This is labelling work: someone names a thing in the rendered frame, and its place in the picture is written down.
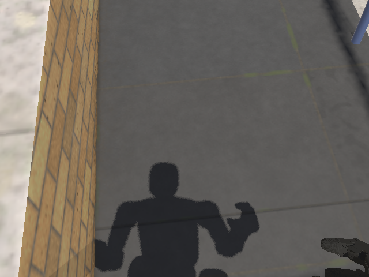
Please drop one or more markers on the right robot hand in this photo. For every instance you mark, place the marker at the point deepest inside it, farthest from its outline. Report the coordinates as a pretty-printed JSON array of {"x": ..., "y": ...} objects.
[{"x": 355, "y": 249}]

